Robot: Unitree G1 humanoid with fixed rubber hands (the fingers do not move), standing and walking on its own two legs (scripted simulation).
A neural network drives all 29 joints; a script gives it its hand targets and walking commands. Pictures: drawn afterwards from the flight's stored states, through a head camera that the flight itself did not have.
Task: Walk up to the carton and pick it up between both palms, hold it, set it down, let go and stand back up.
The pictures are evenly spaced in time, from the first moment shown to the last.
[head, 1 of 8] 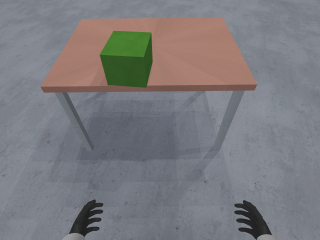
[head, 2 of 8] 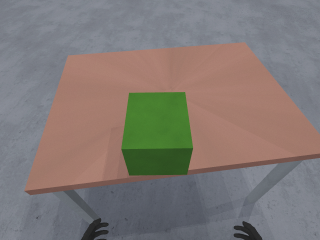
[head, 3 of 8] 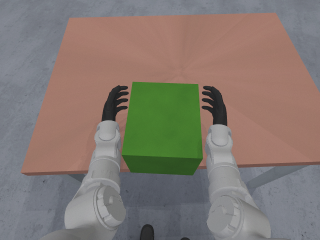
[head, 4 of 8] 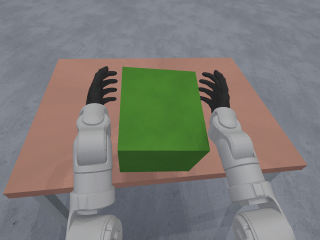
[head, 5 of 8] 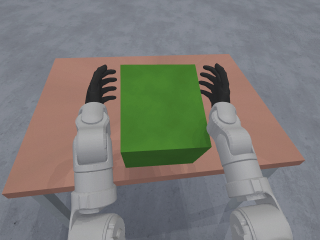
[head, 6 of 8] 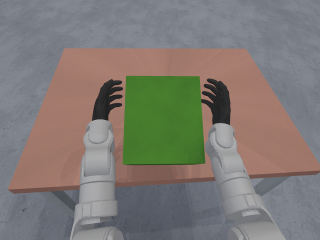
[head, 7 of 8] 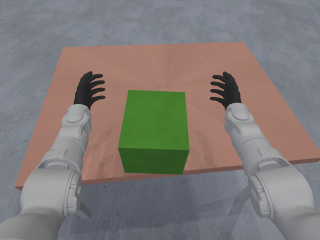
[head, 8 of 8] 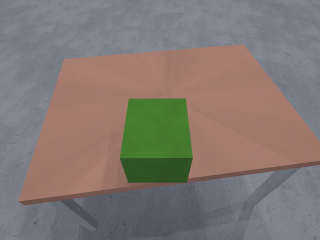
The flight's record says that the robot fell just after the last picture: no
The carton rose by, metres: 0.18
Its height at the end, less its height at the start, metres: +0.00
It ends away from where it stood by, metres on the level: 0.01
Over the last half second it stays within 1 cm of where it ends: yes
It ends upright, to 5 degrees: yes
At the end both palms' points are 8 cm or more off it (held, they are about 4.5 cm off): yes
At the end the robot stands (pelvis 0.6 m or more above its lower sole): yes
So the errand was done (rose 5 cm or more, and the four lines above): yes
